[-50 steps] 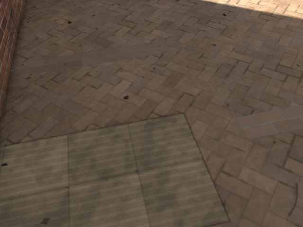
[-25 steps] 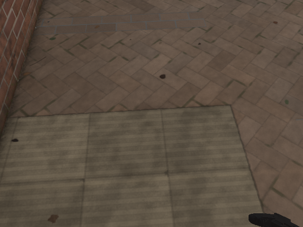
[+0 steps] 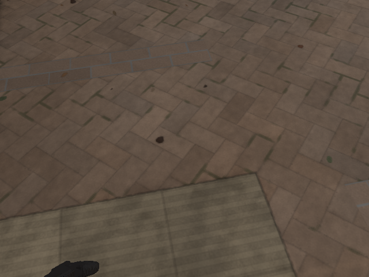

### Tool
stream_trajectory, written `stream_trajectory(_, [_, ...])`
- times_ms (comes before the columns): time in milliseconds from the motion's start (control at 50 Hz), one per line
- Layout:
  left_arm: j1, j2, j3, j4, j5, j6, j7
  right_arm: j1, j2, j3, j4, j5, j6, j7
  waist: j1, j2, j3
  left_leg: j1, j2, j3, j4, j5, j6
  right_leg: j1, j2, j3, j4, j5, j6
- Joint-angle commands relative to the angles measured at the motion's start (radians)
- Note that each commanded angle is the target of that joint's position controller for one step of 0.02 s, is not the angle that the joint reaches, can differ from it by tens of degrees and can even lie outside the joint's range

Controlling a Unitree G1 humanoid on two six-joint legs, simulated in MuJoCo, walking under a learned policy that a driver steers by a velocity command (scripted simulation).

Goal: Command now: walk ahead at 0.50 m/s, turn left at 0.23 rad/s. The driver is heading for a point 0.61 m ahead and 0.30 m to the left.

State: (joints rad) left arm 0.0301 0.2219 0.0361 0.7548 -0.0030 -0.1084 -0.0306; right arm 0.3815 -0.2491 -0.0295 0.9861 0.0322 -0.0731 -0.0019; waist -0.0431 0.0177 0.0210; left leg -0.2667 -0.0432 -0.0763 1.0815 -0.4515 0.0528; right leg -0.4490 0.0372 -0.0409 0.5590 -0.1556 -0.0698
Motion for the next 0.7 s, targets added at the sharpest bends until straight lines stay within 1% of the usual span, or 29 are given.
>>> stream_trajectory(20, [0.183, 0.100, 0.031, 0.011, 0.011, -0.011, 0.003, -0.070, -0.143, -0.039, -0.087, -0.004, -0.010, -0.012, 0.098, -0.050, -0.073, -0.421, 0.118, -0.061, 0.144, 0.104, 0.006, 0.416, -0.340, 0.393, -0.308, 0.082, -0.164])
stream_trajectory(40, [0.157, 0.085, 0.027, 0.016, 0.020, -0.021, 0.002, -0.054, -0.127, -0.045, -0.088, -0.013, 0.004, -0.010, 0.060, -0.075, -0.062, -0.357, 0.149, -0.069, 0.091, 0.152, 0.008, 0.348, -0.306, 0.322, -0.344, 0.102, -0.141])
stream_trajectory(60, [0.149, 0.069, 0.023, 0.024, 0.030, -0.029, 0.002, -0.042, -0.096, -0.042, -0.080, -0.010, 0.015, -0.005, 0.047, -0.093, -0.059, -0.322, 0.151, -0.066, 0.062, 0.193, 0.005, 0.313, -0.279, 0.267, -0.370, 0.108, -0.129])
stream_trajectory(80, [0.157, 0.073, 0.025, 0.035, 0.029, -0.035, 0.006, -0.034, -0.071, -0.041, -0.079, -0.006, 0.023, -0.002, 0.039, -0.097, -0.054, -0.314, 0.151, -0.059, 0.042, 0.214, -0.002, 0.296, -0.271, 0.220, -0.388, 0.148, -0.127])
stream_trajectory(100, [0.172, 0.085, 0.028, 0.051, 0.023, -0.041, 0.009, -0.045, -0.063, -0.042, -0.087, -0.003, 0.029, -0.006, 0.037, -0.089, -0.039, -0.333, 0.148, -0.066, 0.022, 0.247, -0.005, 0.296, -0.273, 0.184, -0.404, 0.184, -0.122])
stream_trajectory(120, [0.192, 0.097, 0.031, 0.066, 0.024, -0.043, 0.011, -0.057, -0.061, -0.046, -0.094, 0.001, 0.035, -0.009, 0.038, -0.085, -0.028, -0.362, 0.145, -0.071, -0.002, 0.288, -0.012, 0.306, -0.274, 0.153, -0.417, 0.207, -0.121])
stream_trajectory(140, [0.205, 0.107, 0.035, 0.079, 0.026, -0.042, 0.016, -0.085, -0.063, -0.048, -0.108, 0.000, 0.039, -0.011, 0.041, -0.077, -0.013, -0.397, 0.145, -0.083, -0.039, 0.330, -0.016, 0.317, -0.278, 0.128, -0.425, 0.223, -0.117])
stream_trajectory(160, [0.206, 0.118, 0.035, 0.084, 0.021, -0.038, 0.020, -0.116, -0.062, -0.052, -0.127, -0.001, 0.037, -0.011, 0.042, -0.066, -0.003, -0.432, 0.135, -0.092, -0.078, 0.368, -0.023, 0.331, -0.276, 0.108, -0.427, 0.252, -0.113])
stream_trajectory(200, [0.215, 0.124, 0.035, 0.098, 0.019, -0.029, 0.033, -0.155, -0.058, -0.055, -0.148, -0.009, 0.033, -0.004, 0.048, -0.061, 0.001, -0.449, 0.127, -0.081, -0.166, 0.464, -0.035, 0.354, -0.269, 0.048, -0.426, 0.282, -0.097])
stream_trajectory(260, [0.229, 0.134, 0.034, 0.115, 0.010, -0.020, 0.047, -0.234, -0.042, -0.048, -0.186, -0.017, 0.031, 0.014, 0.074, -0.071, 0.024, -0.416, 0.127, -0.019, -0.297, 0.568, -0.035, 0.359, -0.255, -0.037, -0.430, 0.273, -0.072])
stream_trajectory(280, [0.249, 0.137, 0.033, 0.126, 0.007, -0.018, 0.051, -0.270, -0.037, -0.042, -0.204, -0.018, 0.031, 0.020, 0.090, -0.070, 0.041, -0.418, 0.128, 0.004, -0.330, 0.571, -0.032, 0.372, -0.263, -0.051, -0.433, 0.262, -0.071])
stream_trajectory(300, [0.272, 0.161, 0.041, 0.139, -0.003, -0.013, 0.053, -0.304, -0.027, -0.038, -0.227, -0.020, 0.029, 0.022, 0.102, -0.073, 0.062, -0.431, 0.133, 0.013, -0.361, 0.561, -0.030, 0.399, -0.276, -0.057, -0.438, 0.260, -0.079])
stream_trajectory(340, [0.309, 0.170, 0.046, 0.159, -0.008, 0.001, 0.054, -0.365, -0.032, -0.034, -0.268, -0.018, 0.028, 0.032, 0.121, -0.055, 0.087, -0.474, 0.130, 0.040, -0.408, 0.511, -0.018, 0.487, -0.306, -0.075, -0.412, 0.287, -0.080])
stream_trajectory(360, [0.343, 0.168, 0.045, 0.178, -0.014, 0.011, 0.053, -0.394, -0.017, -0.029, -0.295, -0.017, 0.028, 0.038, 0.124, -0.040, 0.088, -0.481, 0.123, 0.056, -0.433, 0.477, -0.003, 0.530, -0.327, -0.071, -0.394, 0.329, -0.089])
stream_trajectory(380, [0.343, 0.179, 0.048, 0.183, -0.017, 0.020, 0.053, -0.403, -0.020, -0.030, -0.312, -0.014, 0.027, 0.045, 0.117, -0.049, 0.092, -0.485, 0.118, 0.073, -0.447, 0.428, 0.010, 0.567, -0.341, -0.083, -0.369, 0.381, -0.084])
stream_trajectory(400, [0.328, 0.193, 0.052, 0.181, -0.019, 0.028, 0.054, -0.401, -0.030, -0.033, -0.326, -0.011, 0.027, 0.052, 0.104, -0.068, 0.086, -0.461, 0.106, 0.097, -0.458, 0.378, 0.025, 0.587, -0.346, -0.102, -0.335, 0.466, -0.074])
stream_trajectory(420, [0.289, 0.221, 0.060, 0.163, -0.009, 0.038, 0.055, -0.367, -0.052, -0.040, -0.319, -0.012, 0.029, 0.060, 0.077, -0.116, 0.059, -0.404, 0.082, 0.136, -0.448, 0.294, 0.035, 0.591, -0.339, -0.130, -0.264, 0.617, -0.060])
stream_trajectory(440, [0.276, 0.237, 0.066, 0.152, -0.012, 0.046, 0.058, -0.323, -0.077, -0.051, -0.319, -0.014, 0.033, 0.064, 0.048, -0.132, 0.011, -0.305, 0.045, 0.174, -0.437, 0.240, 0.053, 0.579, -0.337, -0.147, -0.178, 0.794, -0.052])
stream_trajectory(460, [0.262, 0.245, 0.068, 0.144, -0.014, 0.055, 0.063, -0.224, -0.107, -0.070, -0.298, -0.010, 0.036, 0.065, -0.011, -0.135, -0.048, -0.159, 0.000, 0.204, -0.451, 0.225, 0.078, 0.546, -0.323, -0.167, -0.027, 0.924, -0.038])
stream_trajectory(480, [0.247, 0.243, 0.064, 0.134, -0.020, 0.058, 0.064, -0.056, -0.162, -0.102, -0.255, -0.007, 0.038, 0.057, -0.098, -0.097, -0.136, 0.102, -0.038, 0.193, -0.530, 0.308, 0.120, 0.435, -0.277, -0.184, 0.197, 0.876, -0.004])
stream_trajectory(500, [0.266, 0.191, 0.044, 0.101, 0.008, 0.046, 0.059, 0.083, -0.265, -0.133, -0.221, -0.003, 0.046, 0.032, -0.125, 0.091, -0.222, 0.429, 0.148, -0.113, -0.566, 0.368, 0.194, 0.124, -0.201, -0.176, 0.539, 0.326, 0.044])
stream_trajectory(520, [0.350, 0.073, 0.009, 0.054, 0.009, 0.005, 0.043, 0.012, -0.318, -0.129, -0.265, -0.013, 0.028, 0.032, -0.013, 0.253, -0.351, 0.662, 0.391, -0.720, -0.740, 0.233, 0.401, -0.236, 0.015, -0.010, 0.858, -0.422, 0.094])
stream_trajectory(540, [0.238, 0.175, 0.032, 0.030, -0.022, -0.039, 0.030, 0.022, -0.246, -0.109, -0.267, -0.024, 0.016, 0.039, -0.072, 0.102, -0.349, 0.636, 0.381, -0.712, -0.799, 0.220, 0.364, -0.317, -0.037, 0.159, 0.890, -0.384, 0.073])
stream_trajectory(560, [0.174, 0.180, 0.034, -0.001, -0.042, -0.053, 0.027, -0.020, -0.195, -0.096, -0.269, -0.024, 0.007, 0.037, -0.054, 0.065, -0.225, 0.521, 0.342, -0.543, -0.790, 0.293, 0.319, -0.348, -0.079, 0.144, 0.841, -0.301, 0.052])
stream_trajectory(580, [0.165, 0.171, 0.034, 0.005, -0.027, -0.056, 0.036, -0.086, -0.161, -0.084, -0.278, -0.018, 0.001, 0.039, -0.005, -0.025, -0.136, 0.367, 0.286, -0.409, -0.797, 0.401, 0.277, -0.302, -0.126, 0.135, 0.747, -0.228, 0.052])
stream_trajectory(600, [0.161, 0.183, 0.046, 0.005, -0.003, -0.047, 0.044, -0.140, -0.124, -0.073, -0.291, -0.017, 0.000, 0.037, 0.026, -0.027, -0.102, 0.263, 0.247, -0.327, -0.808, 0.489, 0.252, -0.244, -0.153, 0.129, 0.665, -0.188, 0.061])
stream_trajectory(620, [0.174, 0.183, 0.050, 0.001, 0.005, -0.032, 0.042, -0.159, -0.107, -0.064, -0.304, -0.023, 0.001, 0.033, 0.051, -0.013, -0.084, 0.195, 0.220, -0.291, -0.831, 0.541, 0.245, -0.194, -0.166, 0.130, 0.631, -0.159, 0.071])
stream_trajectory(660, [0.179, 0.159, 0.050, -0.016, 0.018, -0.011, 0.040, -0.143, -0.130, -0.070, -0.305, -0.018, -0.002, 0.022, 0.065, 0.000, -0.073, 0.137, 0.201, -0.256, -0.853, 0.634, 0.252, -0.172, -0.160, 0.112, 0.560, -0.123, 0.103])
stream_trajectory(700, [0.125, 0.141, 0.047, -0.044, 0.023, 0.000, 0.044, -0.105, -0.163, -0.078, -0.299, -0.017, -0.002, 0.007, 0.054, 0.005, -0.051, 0.106, 0.180, -0.215, -0.861, 0.683, 0.243, -0.199, -0.145, 0.095, 0.459, -0.045, 0.131])
